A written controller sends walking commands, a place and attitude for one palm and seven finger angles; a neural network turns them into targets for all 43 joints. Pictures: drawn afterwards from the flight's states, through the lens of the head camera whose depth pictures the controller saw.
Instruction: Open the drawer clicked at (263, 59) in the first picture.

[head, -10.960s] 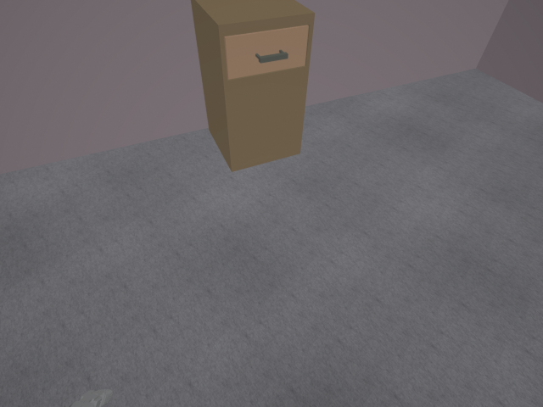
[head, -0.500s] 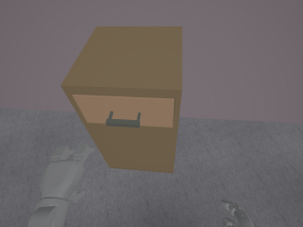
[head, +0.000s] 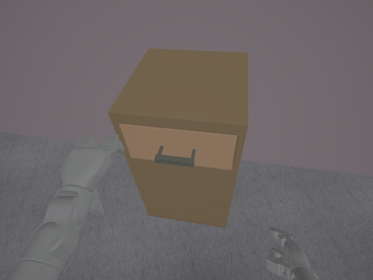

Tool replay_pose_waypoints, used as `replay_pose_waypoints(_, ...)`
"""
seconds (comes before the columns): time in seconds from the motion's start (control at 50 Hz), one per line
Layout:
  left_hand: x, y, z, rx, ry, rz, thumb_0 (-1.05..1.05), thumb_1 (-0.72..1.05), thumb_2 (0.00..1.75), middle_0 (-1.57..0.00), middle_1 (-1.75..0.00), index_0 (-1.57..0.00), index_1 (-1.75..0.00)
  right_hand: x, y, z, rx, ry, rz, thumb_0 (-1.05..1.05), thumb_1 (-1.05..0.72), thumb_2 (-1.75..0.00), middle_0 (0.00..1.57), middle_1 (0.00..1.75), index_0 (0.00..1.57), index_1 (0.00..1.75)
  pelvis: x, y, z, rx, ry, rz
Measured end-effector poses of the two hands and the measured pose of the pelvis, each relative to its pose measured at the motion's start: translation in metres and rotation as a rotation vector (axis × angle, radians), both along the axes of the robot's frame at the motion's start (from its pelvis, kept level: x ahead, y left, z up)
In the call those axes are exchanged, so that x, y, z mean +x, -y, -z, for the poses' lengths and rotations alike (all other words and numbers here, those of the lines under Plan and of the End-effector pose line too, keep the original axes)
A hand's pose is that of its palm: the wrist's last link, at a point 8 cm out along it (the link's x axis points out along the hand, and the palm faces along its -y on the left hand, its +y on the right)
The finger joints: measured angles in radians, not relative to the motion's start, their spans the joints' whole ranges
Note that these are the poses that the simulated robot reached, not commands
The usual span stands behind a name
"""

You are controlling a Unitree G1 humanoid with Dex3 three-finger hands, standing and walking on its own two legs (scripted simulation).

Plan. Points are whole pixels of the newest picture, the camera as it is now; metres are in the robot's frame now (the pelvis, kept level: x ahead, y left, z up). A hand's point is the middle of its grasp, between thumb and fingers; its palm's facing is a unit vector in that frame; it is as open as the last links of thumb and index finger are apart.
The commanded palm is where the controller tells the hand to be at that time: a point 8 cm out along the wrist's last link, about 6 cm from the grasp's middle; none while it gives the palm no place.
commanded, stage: raise the hand with hooked fingers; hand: left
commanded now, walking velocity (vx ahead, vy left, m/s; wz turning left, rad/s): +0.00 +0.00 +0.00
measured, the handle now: (175, 155) +0.52 +0.12 -0.13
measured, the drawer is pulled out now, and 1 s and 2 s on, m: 0.00 0.00 0.00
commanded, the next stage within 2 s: move the hooked fingers above the handle in 0.48 s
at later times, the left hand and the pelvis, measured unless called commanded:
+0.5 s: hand (96, 170) +0.30 +0.24 +0.08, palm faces +0.08 -0.08 -0.99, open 13.8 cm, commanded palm +0.28 +0.25 +0.13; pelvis +0.00 +0.01 +0.00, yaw +0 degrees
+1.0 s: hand (125, 165) +0.35 +0.20 +0.04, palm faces +0.00 -0.07 -1.00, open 13.8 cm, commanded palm +0.33 +0.21 +0.09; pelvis +0.00 -0.02 +0.00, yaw +0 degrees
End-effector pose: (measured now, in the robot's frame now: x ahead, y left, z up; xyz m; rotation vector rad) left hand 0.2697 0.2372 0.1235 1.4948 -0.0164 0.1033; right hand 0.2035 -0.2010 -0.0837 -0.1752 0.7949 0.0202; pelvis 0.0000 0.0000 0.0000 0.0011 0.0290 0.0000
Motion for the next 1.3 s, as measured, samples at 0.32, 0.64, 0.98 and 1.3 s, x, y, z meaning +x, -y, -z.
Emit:
replay_pose_waypoints(0.32,0.012,-0.008,-0.001,-0.031,-0.102,0.105,-0.01,-0.49,0.3,-0.32,-1.2,-0.32,-1.2,-0.039,0.014,0.018,-0.042,-0.158,0.035,0.01,-0.91,-0.9,0.2,0.3,0.2,0.3,0.003,-0.009,-0.004,-0.008,-0.019,-0.003)
replay_pose_waypoints(0.64,0.009,-0.004,-0.004,-0.017,-0.047,0.033,-0.01,-0.49,0.3,-0.32,-1.2,-0.32,-1.2,-0.04,0.026,0.022,-0.016,-0.148,0.055,0.01,-0.91,-0.9,0.2,0.3,0.2,0.3,-0.003,0.001,-0.003,0.0,-0.029,-0.006)
replay_pose_waypoints(0.98,0.056,0.029,0.029,0.001,-0.063,0.073,0.0,-0.49,0.3,-0.32,-1.2,-0.32,-1.2,-0.055,0.054,0.03,-0.047,-0.179,0.107,0.01,-0.91,-0.9,0.2,0.3,0.2,0.3,-0.003,0.021,0.003,0.01,-0.089,-0.002)
replay_pose_waypoints(1.3,0.091,0.055,0.066,-0.012,-0.086,0.142,-0.01,-0.49,0.3,-0.32,-1.2,-0.32,-1.2,-0.098,0.083,0.047,-0.099,-0.316,0.209,0.01,-0.91,-0.9,0.2,0.3,0.2,0.3,0.007,0.022,0.011,0.009,-0.167,0.005)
